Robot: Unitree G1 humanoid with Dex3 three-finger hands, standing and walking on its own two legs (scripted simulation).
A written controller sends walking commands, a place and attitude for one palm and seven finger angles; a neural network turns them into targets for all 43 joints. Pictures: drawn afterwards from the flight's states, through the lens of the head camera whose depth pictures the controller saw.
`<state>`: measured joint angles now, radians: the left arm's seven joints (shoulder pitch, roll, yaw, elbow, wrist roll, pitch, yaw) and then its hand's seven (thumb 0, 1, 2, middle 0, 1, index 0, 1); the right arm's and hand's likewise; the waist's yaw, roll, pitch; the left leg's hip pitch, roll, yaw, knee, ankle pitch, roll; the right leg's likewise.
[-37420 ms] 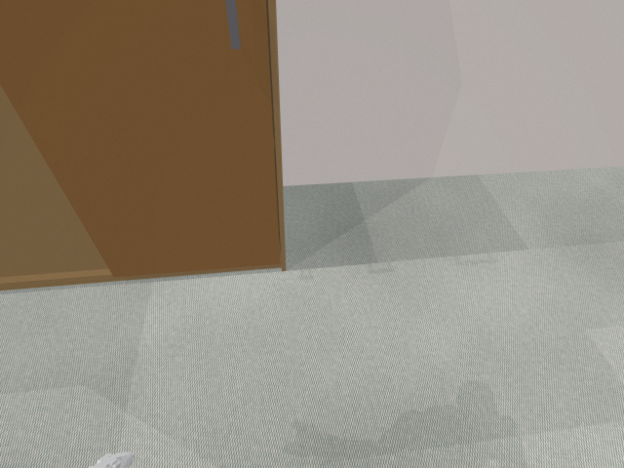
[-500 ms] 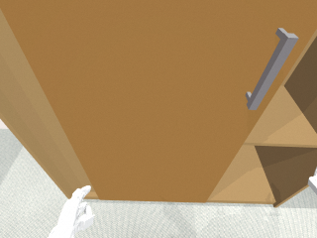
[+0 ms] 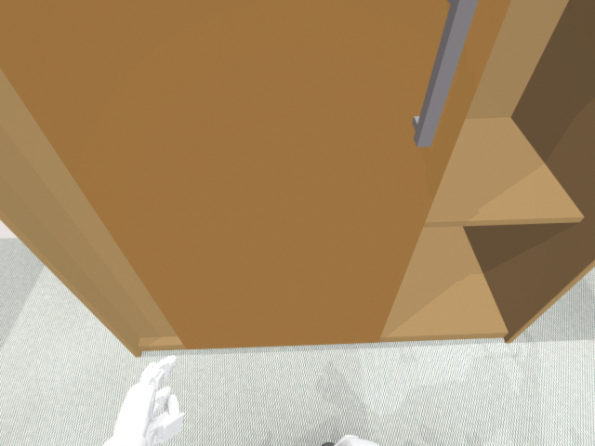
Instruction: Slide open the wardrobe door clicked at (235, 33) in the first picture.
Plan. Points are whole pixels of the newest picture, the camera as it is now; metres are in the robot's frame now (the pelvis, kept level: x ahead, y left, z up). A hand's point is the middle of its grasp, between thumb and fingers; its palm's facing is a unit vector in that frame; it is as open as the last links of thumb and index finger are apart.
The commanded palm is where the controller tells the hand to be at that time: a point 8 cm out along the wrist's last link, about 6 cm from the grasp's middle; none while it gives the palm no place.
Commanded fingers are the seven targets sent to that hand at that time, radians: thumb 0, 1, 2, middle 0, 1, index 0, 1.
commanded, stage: step back with the hand held close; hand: right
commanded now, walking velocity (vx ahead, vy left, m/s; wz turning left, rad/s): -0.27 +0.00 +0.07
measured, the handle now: (436, 73) +0.52 -0.16 +0.24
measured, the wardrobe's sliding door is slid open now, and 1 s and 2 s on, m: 0.45 0.45 0.45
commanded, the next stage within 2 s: stop stepping back and stand still in 0.42 s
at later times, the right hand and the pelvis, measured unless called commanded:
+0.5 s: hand out of the picture +0.14 -0.28 +0.19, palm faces +0.32 +0.87 -0.38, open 7.4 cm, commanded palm +0.09 -0.32 +0.19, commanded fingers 0.00 -0.90 -0.90 0.20 0.30 0.20 0.30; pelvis -0.09 -0.04 +0.01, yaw +7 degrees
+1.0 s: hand out of the picture +0.03 -0.34 +0.20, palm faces +0.28 +0.82 -0.50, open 7.4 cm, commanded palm +0.00 -0.39 +0.19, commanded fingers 0.00 -0.90 -0.90 0.20 0.30 0.20 0.30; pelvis -0.18 -0.11 +0.00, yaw +9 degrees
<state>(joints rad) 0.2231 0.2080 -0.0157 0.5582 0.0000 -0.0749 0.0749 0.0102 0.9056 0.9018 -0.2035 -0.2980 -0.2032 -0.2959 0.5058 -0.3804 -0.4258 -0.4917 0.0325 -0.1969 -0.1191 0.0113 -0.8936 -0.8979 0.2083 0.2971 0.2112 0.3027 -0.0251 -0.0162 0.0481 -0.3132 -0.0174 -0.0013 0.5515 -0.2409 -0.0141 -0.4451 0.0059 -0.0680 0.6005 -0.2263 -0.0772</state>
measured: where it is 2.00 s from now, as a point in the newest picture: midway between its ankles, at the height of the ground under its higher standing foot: outside the picture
